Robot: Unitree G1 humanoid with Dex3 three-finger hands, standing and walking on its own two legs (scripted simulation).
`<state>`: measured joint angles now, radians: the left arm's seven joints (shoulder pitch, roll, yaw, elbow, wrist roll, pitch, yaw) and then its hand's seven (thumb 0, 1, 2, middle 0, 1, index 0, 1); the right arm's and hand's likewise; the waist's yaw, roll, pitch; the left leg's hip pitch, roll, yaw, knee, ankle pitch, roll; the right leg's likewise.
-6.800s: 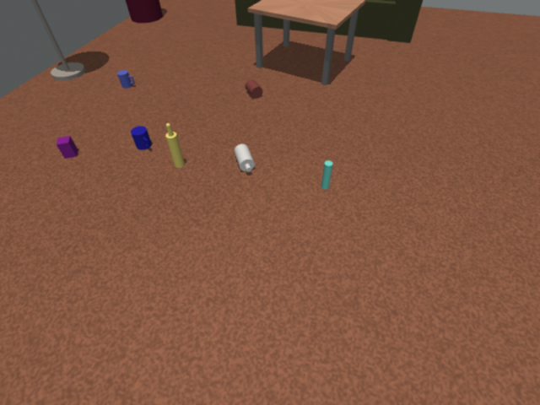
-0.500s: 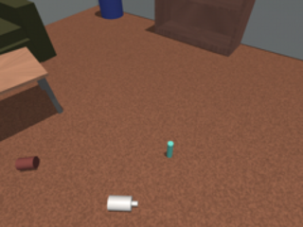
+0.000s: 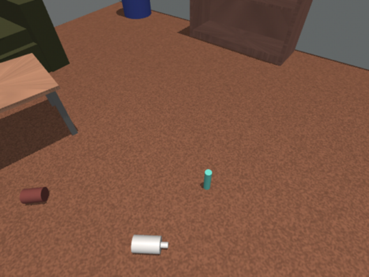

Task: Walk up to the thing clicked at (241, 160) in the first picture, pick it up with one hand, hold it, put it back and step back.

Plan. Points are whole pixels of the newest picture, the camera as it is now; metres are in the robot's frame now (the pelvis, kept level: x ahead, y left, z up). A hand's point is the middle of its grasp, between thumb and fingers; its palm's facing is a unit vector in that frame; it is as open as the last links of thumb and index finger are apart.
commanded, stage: stand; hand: left
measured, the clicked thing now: (150, 244) +0.42 +0.21 -0.74
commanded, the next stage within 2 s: none
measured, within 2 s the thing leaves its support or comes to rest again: neither
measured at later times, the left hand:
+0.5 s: hand out of the picture +0.06 +0.25 -0.16, palm faces -0.03 -0.94 -0.34, open 7.4 cm
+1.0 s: hand out of the picture +0.07 +0.24 -0.16, palm faces -0.03 -0.94 -0.35, open 7.4 cm
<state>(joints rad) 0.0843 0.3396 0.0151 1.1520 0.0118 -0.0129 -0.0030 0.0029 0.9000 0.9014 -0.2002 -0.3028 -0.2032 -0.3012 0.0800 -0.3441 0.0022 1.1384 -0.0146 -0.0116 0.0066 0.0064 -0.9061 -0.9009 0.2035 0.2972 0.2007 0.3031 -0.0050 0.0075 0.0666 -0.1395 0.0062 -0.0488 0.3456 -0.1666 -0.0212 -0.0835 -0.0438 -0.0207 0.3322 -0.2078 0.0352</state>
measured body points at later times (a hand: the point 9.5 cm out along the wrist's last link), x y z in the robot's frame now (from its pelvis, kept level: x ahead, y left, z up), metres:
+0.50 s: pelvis -0.01 -0.01 +0.00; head +0.00 -0.01 +0.45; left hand +0.06 +0.29 -0.13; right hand +0.07 -0.31 -0.14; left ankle +0.02 +0.13 -0.75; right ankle -0.02 -0.14 -0.75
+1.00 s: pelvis +0.00 -0.01 +0.00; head +0.00 -0.02 +0.45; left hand +0.07 +0.29 -0.13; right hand +0.07 -0.31 -0.14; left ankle +0.02 +0.13 -0.75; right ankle -0.02 -0.14 -0.75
